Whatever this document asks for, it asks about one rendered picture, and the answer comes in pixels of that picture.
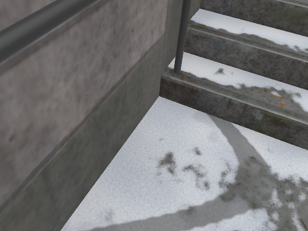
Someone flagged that stairs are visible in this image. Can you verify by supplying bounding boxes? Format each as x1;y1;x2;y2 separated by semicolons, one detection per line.
159;0;308;150

